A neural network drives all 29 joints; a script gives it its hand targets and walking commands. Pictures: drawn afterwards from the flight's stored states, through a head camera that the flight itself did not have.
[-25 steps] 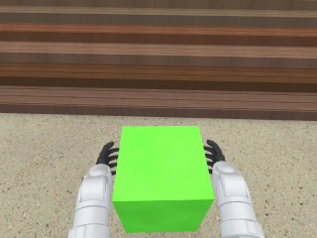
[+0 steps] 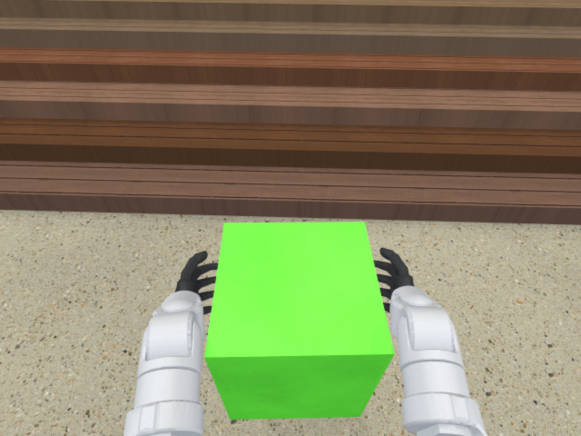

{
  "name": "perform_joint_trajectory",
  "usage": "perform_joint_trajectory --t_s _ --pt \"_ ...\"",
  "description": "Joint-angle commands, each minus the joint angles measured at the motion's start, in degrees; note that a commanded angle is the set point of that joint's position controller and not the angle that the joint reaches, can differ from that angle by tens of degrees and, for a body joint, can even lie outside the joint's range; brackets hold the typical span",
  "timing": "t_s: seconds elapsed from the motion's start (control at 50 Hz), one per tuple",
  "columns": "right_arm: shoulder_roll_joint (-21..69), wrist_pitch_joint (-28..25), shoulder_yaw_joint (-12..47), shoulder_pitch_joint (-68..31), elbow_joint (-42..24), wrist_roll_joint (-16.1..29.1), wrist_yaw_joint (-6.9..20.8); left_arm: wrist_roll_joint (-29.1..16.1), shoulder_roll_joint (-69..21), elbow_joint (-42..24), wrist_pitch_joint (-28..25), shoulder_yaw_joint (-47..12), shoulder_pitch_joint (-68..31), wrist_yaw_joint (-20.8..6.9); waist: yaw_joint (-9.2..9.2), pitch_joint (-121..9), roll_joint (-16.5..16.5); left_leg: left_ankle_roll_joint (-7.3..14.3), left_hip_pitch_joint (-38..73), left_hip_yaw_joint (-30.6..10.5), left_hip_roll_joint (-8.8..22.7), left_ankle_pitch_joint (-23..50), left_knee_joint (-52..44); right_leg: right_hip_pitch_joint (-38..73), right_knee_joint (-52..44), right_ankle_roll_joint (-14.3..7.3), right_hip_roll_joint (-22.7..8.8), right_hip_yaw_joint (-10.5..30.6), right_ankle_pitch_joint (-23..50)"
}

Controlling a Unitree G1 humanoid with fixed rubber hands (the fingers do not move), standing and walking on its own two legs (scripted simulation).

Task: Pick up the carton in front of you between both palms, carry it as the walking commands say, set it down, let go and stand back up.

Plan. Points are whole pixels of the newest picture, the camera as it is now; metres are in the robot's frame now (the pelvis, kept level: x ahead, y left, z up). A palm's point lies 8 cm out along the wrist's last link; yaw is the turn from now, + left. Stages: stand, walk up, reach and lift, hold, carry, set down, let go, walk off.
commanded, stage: hold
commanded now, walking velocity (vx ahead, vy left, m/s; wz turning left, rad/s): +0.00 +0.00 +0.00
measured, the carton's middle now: (295, 324) +0.29 +0.00 -0.02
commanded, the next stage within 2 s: carry in 0.38 s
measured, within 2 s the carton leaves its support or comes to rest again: neither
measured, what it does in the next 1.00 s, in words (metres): walks ahead: left foot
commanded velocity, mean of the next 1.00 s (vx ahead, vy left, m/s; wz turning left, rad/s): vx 0.33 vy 0.00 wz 0.00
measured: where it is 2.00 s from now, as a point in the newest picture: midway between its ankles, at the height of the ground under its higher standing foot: (296, 296)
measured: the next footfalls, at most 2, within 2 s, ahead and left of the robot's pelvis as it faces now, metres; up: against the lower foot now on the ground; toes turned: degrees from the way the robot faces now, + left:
left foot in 0.86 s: +0.18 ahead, +0.09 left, +0.00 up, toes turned +7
right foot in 1.20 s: +0.51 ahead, -0.12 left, +0.00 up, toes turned -10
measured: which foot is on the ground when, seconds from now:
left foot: down 0.00-0.74, up 0.76-0.84, down 0.86-1.00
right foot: down 0.00-0.88, up 0.90-1.00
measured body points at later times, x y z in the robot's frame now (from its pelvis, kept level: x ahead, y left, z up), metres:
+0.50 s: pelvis +0.02 +0.00 +0.00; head -0.03 +0.00 +0.44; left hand +0.32 +0.15 +0.05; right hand +0.32 -0.15 +0.05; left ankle +0.01 +0.13 -0.74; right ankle +0.01 -0.13 -0.74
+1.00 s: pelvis +0.21 +0.00 -0.01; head +0.22 +0.00 +0.44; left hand +0.50 +0.15 +0.07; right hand +0.49 -0.15 +0.06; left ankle +0.14 +0.09 -0.74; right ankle +0.11 -0.10 -0.67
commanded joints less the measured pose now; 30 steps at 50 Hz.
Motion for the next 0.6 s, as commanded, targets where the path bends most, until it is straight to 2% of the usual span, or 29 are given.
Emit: perform_joint_trajectory --t_s 0.0,0.34,0.36,0.38,0.4,0.42,0.44,0.5,0.54,0.58 --pt "52.1 -1.6 32.3 -30.1 -0.9 14.2 13.1 -14.1 -51.9 -1.1 -1.7 -32.1 -30.3 -12.9 -0.02 -11.9 0.0 -0.3 1.4 4.2 -3.2 3.9 -3.5 1.1 -3.6 0.2 3.0 -4.0 3.8" --pt "51.4 -1.5 32.4 -27.6 -2.4 14.3 12.9 -14.1 -51.4 -2.4 -1.5 -32.3 -27.5 -12.5 -0.10 -12.8 0.2 -0.6 3.1 3.8 -3.3 9.3 -3.6 2.6 -3.6 0.4 3.3 -3.9 8.6" --pt "51.2 -1.3 32.7 -28.4 -2.9 14.5 12.9 -14.5 -51.6 -2.8 -1.5 -32.8 -28.3 -12.5 0.09 -13.5 0.4 0.4 -3.8 2.5 6.5 1.8 1.0 -3.6 1.0 -0.4 -6.7 -2.4 1.5" --pt "51.5 -1.2 33.2 -28.1 -3.2 15.0 12.9 -14.8 -51.3 -3.4 -1.3 -32.8 -28.1 -12.4 -0.12 -14.5 0.1 1.1 -5.0 1.1 6.1 -10.1 -0.2 -5.2 -0.6 -0.9 -6.3 -0.3 -10.3" --pt "51.4 -1.0 34.3 -28.8 -5.1 15.9 12.7 -15.5 -51.5 -5.1 -1.1 -34.3 -28.6 -12.3 0.04 -13.5 -0.1 1.6 -8.3 0.8 5.5 -21.6 -0.8 -8.1 -1.2 -1.3 -5.8 0.0 -22.4" --pt "51.4 -0.7 35.5 -29.7 -6.7 16.8 12.5 -16.4 -51.7 -6.6 -0.8 -35.5 -29.4 -12.0 -0.04 -12.3 -0.4 2.0 -10.7 0.4 5.4 -27.7 -0.8 -10.4 -1.4 -1.6 -5.9 0.5 -29.0" --pt "51.3 -0.2 36.8 -30.3 -8.3 17.5 12.2 -17.4 -51.6 -8.4 -0.3 -36.8 -29.9 -11.7 -0.03 -11.5 -0.7 2.2 -11.7 0.7 5.6 -27.3 0.1 -11.6 -0.9 -1.8 -6.2 0.4 -29.1" --pt "50.0 2.6 40.9 -28.9 -13.0 20.3 11.2 -20.2 -50.4 -13.4 2.6 -40.7 -28.7 -10.6 0.03 -16.2 -0.2 2.3 -10.4 2.4 6.8 -18.8 3.1 -10.9 2.6 -2.3 -6.9 -1.8 -19.9" --pt "48.5 5.7 43.0 -28.1 -16.1 21.9 10.4 -21.8 -48.6 -16.4 5.8 -43.0 -28.1 -9.9 -0.11 -17.0 1.4 2.9 -10.9 0.7 8.4 -22.0 2.1 -12.8 4.9 -2.5 -7.1 -2.5 -21.4" --pt "46.6 9.3 44.1 -27.8 -18.4 23.7 9.8 -23.8 -47.1 -18.5 9.4 -44.6 -28.7 -9.4 -0.45 -14.5 4.2 4.2 -10.3 -2.8 10.9 -24.8 -0.4 -17.8 8.7 -1.9 -6.4 -5.1 -20.8"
